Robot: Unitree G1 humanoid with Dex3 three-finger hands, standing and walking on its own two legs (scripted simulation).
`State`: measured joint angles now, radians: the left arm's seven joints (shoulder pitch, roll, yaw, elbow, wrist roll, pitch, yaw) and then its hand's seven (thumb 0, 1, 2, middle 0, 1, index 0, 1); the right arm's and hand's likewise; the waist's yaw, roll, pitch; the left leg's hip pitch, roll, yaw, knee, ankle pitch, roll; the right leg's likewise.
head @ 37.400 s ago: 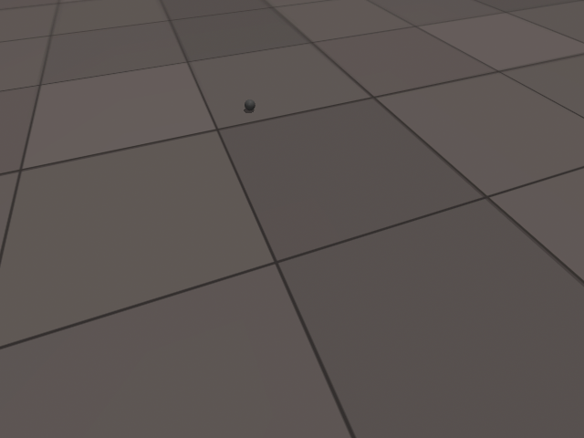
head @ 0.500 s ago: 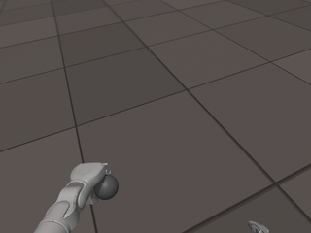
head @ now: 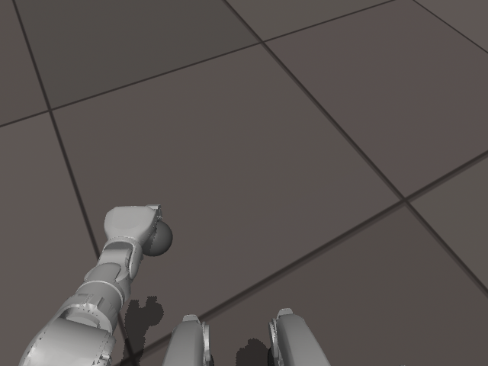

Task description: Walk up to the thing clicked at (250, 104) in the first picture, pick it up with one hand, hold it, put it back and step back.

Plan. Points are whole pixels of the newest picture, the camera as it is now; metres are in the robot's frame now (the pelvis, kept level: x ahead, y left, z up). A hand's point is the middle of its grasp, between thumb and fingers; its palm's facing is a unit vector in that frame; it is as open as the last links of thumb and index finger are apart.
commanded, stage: crouch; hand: left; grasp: from above
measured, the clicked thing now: (154, 238) +0.40 +0.17 -0.14
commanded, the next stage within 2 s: lower in 1.28 s
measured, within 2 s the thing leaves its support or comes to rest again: neither
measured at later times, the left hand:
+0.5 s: hand (166, 261) +0.40 +0.17 -0.32, palm faces -0.43 +0.02 -0.90, open 9.3 cm
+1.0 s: hand (175, 266) +0.41 +0.16 -0.41, palm faces -0.44 +0.01 -0.90, open 9.3 cm
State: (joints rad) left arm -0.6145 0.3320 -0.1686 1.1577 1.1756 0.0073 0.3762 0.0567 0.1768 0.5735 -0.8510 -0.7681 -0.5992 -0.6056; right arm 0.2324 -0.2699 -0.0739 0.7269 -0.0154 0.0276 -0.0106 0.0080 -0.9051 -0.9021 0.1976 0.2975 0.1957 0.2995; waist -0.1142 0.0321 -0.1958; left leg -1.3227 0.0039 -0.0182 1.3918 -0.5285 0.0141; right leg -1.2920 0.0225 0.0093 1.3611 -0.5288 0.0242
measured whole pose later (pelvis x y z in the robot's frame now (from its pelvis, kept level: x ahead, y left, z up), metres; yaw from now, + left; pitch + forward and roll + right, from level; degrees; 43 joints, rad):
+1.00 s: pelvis -0.03 -0.01 -0.23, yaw -3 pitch +37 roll -4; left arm -0.88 0.44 -0.04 1.43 1.22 -0.06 0.51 0.04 0.16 0.59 -0.91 -0.71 -0.62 -0.57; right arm 0.14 -0.23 -0.01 0.78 -0.13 -0.07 0.12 0.00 -0.91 -0.90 0.20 0.30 0.20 0.30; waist -0.21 0.02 -0.15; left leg -2.16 0.01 -0.07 2.19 -0.68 -0.01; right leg -2.12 0.04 -0.05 2.15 -0.68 0.01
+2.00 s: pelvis -0.03 -0.01 -0.30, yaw -7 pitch +34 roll -7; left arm -1.00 0.57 0.05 1.65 1.23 -0.09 0.63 0.02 0.13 0.64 -0.80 -0.72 -0.60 -0.63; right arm 0.14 -0.27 0.09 0.80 -0.21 -0.15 0.24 0.00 -0.91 -0.90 0.20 0.30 0.20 0.30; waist -0.30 0.00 -0.02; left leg -2.33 0.01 -0.14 2.44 -0.71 -0.01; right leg -2.28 0.06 -0.10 2.35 -0.68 0.02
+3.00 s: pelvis -0.03 -0.01 -0.32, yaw -11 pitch +29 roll -11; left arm -1.05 0.74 0.03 1.81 1.23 -0.16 0.72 0.07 0.20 0.55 -0.86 -0.76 -0.59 -0.59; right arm 0.14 -0.32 0.20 0.79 -0.26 -0.31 0.37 0.00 -0.92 -0.90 0.20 0.30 0.19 0.30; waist -0.37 -0.07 0.10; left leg -2.33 0.01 -0.22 2.53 -0.72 -0.03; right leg -2.26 0.08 -0.18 2.38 -0.66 0.02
